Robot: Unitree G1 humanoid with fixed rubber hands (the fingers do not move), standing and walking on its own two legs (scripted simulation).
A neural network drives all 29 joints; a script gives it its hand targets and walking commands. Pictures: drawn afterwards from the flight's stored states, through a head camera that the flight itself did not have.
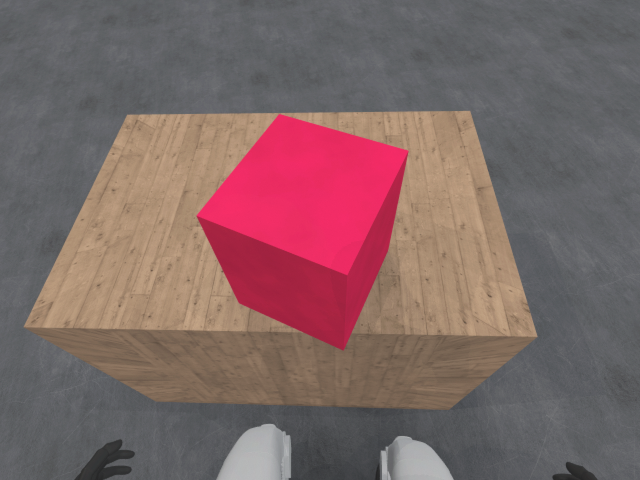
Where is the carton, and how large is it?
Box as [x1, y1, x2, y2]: [197, 114, 408, 350]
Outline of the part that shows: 279,114 197,214 197,217 240,303 343,350 388,248 408,151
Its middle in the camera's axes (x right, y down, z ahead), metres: -0.01 +0.00 +0.60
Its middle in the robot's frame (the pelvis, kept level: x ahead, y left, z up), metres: +0.44 +0.03 -0.03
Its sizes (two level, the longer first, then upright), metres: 0.210 0.200 0.250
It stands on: a pedestal, 0.59 m high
